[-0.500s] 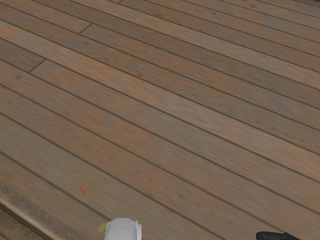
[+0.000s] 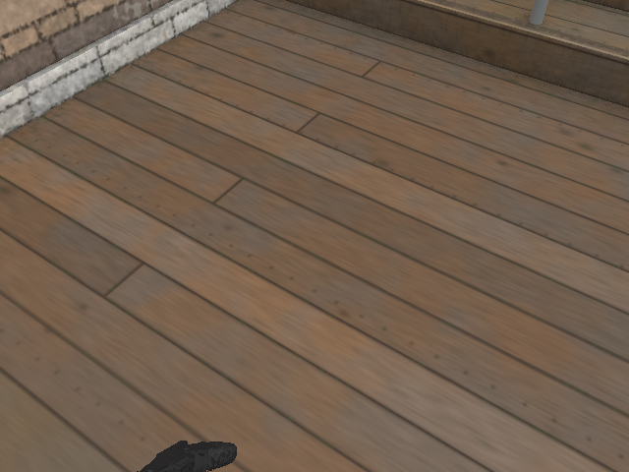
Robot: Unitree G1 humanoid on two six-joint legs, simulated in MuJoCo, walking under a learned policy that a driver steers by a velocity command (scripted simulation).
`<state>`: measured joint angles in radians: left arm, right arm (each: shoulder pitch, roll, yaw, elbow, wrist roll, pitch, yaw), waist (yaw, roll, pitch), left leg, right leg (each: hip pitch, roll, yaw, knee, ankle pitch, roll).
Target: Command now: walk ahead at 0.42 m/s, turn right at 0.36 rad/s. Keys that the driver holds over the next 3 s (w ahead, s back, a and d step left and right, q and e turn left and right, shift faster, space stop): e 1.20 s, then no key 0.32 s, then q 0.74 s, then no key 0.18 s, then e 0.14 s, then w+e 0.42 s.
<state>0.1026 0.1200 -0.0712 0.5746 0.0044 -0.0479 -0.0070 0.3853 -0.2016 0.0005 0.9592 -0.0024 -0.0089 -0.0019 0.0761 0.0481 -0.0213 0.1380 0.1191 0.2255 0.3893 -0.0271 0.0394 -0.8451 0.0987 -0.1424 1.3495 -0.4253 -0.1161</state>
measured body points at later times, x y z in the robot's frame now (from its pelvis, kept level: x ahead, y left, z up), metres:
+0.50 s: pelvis +0.26 +0.02 +0.12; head +0.29 +0.01 +0.57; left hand +0.48 +0.23 +0.02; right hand +0.39 -0.29 +0.06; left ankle +0.40 +0.07 -0.60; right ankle +0.11 -0.06 -0.50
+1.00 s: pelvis +0.28 -0.02 +0.13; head +0.28 -0.06 +0.58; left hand +0.57 +0.06 +0.07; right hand +0.19 -0.32 +0.02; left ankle +0.39 +0.08 -0.53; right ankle +0.22 -0.10 -0.60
